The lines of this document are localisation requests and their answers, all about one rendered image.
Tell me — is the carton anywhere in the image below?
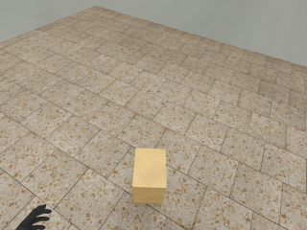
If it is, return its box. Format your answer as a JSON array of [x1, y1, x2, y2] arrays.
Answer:
[[132, 148, 167, 204]]

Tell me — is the left robot hand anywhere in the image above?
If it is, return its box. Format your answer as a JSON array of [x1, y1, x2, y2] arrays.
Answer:
[[15, 204, 52, 230]]

